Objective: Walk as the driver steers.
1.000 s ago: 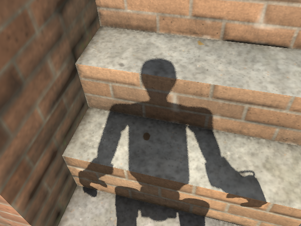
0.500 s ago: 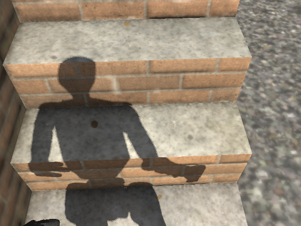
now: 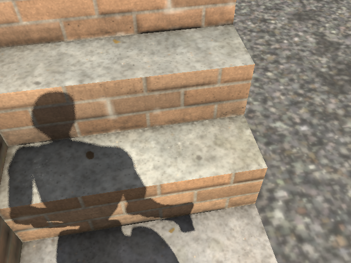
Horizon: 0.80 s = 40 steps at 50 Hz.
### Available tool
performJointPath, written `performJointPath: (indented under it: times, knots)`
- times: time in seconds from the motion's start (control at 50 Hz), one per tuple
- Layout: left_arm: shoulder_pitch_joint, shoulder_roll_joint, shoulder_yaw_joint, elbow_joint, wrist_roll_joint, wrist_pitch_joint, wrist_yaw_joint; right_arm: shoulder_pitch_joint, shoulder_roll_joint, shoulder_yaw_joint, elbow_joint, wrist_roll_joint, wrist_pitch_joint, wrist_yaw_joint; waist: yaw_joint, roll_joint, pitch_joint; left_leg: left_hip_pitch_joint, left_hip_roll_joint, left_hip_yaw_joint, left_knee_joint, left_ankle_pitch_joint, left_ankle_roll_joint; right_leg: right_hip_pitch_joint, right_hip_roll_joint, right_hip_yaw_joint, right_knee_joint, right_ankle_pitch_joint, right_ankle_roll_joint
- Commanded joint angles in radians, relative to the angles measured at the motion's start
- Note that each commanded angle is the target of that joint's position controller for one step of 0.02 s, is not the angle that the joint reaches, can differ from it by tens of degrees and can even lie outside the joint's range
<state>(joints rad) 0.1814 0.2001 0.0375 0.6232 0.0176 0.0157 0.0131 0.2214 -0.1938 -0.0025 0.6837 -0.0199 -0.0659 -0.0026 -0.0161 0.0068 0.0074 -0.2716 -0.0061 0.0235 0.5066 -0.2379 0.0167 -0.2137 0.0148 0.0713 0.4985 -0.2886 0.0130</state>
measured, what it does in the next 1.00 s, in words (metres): stands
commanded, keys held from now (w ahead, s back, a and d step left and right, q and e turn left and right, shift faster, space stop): no key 1.00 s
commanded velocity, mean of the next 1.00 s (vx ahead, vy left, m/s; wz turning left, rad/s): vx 0.00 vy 0.00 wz -0.02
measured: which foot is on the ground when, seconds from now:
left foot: down 0.00-1.00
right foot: down 0.00-1.00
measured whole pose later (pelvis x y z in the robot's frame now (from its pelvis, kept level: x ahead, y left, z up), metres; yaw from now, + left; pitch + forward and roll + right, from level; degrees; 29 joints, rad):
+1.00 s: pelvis +0.02 +0.01 -0.01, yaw +0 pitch +0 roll +0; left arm 0.21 0.17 0.04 0.59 0.01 -0.01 0.03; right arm 0.14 -0.17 -0.02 0.73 -0.01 -0.08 0.02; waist 0.01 -0.01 0.01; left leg -0.28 -0.01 0.03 0.59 -0.31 0.03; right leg -0.22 0.01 0.09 0.56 -0.35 0.03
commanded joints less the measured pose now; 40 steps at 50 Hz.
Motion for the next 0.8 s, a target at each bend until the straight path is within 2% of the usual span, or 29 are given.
performJointPath:
  times: [0.02,0.04,0.06,0.28,0.8]
  knots:
    - [-0.028,0.08,0.022,-0.076,0.001,-0.027,0.001,-0.052,-0.09,-0.034,-0.079,0.001,-0.014,-0.005,0.007,-0.069,-0.009,0.006,0.052,-0.071,-0.066,0.005,0.005,-0.056,-0.059,0.086,-0.098,-0.015,-0.053]
    - [-0.042,0.095,0.026,-0.085,0.006,-0.027,0.001,-0.064,-0.099,-0.038,-0.083,-0.004,-0.014,-0.001,0.007,-0.053,-0.01,0.004,0.052,-0.069,-0.057,0.01,0.013,-0.063,-0.062,0.086,-0.089,0.0,-0.05]
    - [-0.042,0.094,0.026,-0.09,0.007,-0.028,0.002,-0.063,-0.092,-0.038,-0.081,-0.004,-0.015,0.002,0.006,-0.051,-0.022,0.01,0.053,-0.068,-0.051,0.012,0.014,-0.063,-0.062,0.088,-0.086,0.005,-0.05]
    - [-0.019,0.073,0.021,-0.11,0.002,-0.032,0.001,-0.075,-0.085,-0.042,-0.063,0.003,-0.016,0.011,0.011,-0.009,-0.05,0.015,0.062,-0.074,-0.017,0.061,0.01,-0.048,-0.049,0.078,-0.042,0.103,-0.052]
    - [-0.008,0.058,0.028,-0.123,-0.001,-0.033,0.017,-0.129,-0.071,-0.044,-0.043,0.009,-0.022,0.021,0.02,-0.006,-0.077,0.031,0.067,-0.08,-0.001,0.153,0.037,-0.026,-0.037,0.059,0.005,0.163,-0.024]
Keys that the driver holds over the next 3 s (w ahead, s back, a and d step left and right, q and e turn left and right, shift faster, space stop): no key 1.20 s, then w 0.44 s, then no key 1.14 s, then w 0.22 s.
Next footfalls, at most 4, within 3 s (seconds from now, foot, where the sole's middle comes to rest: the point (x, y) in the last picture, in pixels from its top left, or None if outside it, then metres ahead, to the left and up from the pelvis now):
none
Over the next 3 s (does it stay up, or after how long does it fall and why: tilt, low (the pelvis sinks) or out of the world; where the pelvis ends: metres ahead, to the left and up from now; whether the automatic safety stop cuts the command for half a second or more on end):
stays up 0.02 0.01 0.01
